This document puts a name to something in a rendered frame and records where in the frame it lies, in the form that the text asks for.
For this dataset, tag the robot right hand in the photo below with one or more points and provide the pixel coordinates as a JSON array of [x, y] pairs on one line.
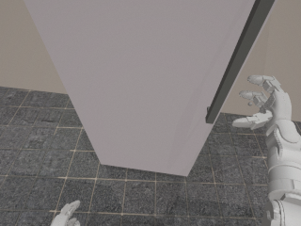
[[278, 105]]

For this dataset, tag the robot left hand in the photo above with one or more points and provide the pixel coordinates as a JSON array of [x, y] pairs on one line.
[[63, 218]]

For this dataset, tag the robot right upper arm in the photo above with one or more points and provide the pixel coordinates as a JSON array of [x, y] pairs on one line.
[[281, 213]]

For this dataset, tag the robot right forearm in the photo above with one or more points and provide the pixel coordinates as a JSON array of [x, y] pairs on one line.
[[283, 162]]

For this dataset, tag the fridge door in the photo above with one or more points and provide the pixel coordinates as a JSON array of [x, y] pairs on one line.
[[141, 73]]

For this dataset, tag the handle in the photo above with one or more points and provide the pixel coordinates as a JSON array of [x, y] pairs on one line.
[[250, 32]]

